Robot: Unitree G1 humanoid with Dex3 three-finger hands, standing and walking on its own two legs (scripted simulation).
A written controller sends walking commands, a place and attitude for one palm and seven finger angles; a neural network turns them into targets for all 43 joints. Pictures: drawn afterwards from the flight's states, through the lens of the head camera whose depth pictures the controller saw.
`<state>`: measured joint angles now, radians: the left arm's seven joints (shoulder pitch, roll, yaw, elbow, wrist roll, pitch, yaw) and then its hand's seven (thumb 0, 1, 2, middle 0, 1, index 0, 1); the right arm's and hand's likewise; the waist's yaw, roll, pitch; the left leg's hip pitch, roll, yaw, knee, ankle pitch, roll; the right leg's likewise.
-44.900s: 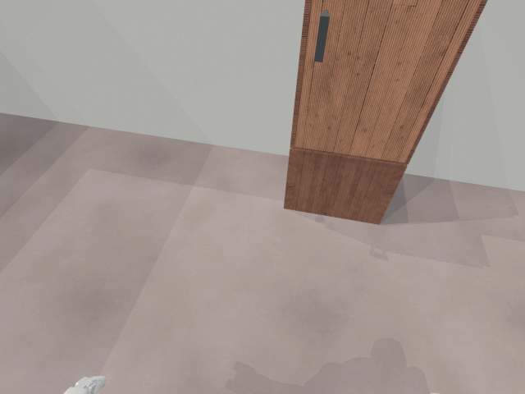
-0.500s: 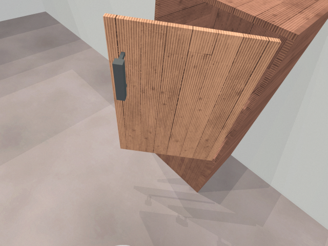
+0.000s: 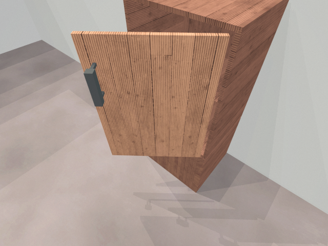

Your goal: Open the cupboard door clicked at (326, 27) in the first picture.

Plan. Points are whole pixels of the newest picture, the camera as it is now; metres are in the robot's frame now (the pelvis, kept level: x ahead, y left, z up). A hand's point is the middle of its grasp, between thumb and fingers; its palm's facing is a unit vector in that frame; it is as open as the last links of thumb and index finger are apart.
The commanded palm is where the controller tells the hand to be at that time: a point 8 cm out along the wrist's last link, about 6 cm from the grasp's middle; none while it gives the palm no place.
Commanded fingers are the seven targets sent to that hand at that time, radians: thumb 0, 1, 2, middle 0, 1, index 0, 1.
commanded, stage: come to a stop and stand still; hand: left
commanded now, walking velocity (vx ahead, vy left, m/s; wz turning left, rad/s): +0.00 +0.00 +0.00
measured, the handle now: (96, 84) +0.56 +0.24 +0.10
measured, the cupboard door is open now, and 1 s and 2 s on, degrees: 39 39 39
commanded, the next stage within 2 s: look again from close up in 0.28 s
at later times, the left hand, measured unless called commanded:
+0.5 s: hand out of the picture -0.06 +0.14 -0.17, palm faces +0.03 -0.98 -0.17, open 7.3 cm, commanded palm none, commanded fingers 0.00 0.90 0.90 -0.20 -0.30 -0.20 -0.30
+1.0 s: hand out of the picture -0.06 +0.20 -0.18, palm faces +0.03 -0.99 -0.17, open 7.3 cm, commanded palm none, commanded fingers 0.00 0.90 0.90 -0.20 -0.30 -0.20 -0.30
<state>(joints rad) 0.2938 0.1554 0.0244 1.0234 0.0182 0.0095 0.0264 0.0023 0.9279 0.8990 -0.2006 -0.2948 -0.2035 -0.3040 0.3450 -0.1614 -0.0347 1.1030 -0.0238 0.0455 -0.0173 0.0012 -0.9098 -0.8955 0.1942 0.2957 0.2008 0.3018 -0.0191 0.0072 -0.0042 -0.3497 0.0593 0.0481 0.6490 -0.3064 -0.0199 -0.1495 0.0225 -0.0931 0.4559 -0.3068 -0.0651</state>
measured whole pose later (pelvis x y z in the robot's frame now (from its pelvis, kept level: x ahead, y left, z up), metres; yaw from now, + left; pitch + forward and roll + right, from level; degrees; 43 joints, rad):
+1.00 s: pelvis -0.05 +0.03 +0.00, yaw +0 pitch -1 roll +0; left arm 0.35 0.15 0.00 1.05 0.02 0.00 0.03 0.00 0.91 0.90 -0.20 -0.29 -0.20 -0.30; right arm 0.35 -0.13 0.01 1.07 -0.02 0.00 -0.02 0.00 -0.91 -0.90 0.20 0.30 0.20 0.30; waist 0.00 -0.02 0.00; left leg -0.26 -0.05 0.05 0.45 -0.18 0.06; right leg -0.23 -0.01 -0.08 0.48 -0.24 -0.03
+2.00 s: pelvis -0.03 +0.02 +0.00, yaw -1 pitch -3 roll +1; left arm 0.28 0.17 -0.02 1.00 0.02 0.00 0.02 0.00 0.91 0.90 -0.20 -0.29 -0.20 -0.30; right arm 0.25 -0.20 0.00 0.98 -0.02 -0.01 -0.01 0.00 -0.91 -0.90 0.20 0.30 0.20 0.30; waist 0.00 0.03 -0.01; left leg -0.20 -0.04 0.07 0.47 -0.23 0.05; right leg -0.25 0.00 -0.04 0.52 -0.23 -0.04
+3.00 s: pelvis +0.01 -0.01 +0.00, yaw -1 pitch -1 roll +1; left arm 0.28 0.16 -0.01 1.10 0.01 -0.02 0.03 0.00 0.91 0.90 -0.20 -0.29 -0.20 -0.30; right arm 0.26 -0.15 0.01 1.13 -0.01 -0.03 -0.04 0.00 -0.91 -0.90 0.19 0.30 0.20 0.30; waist 0.01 -0.01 0.03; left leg -0.13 0.00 0.04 0.39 -0.24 0.00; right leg -0.17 0.04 -0.07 0.42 -0.24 -0.08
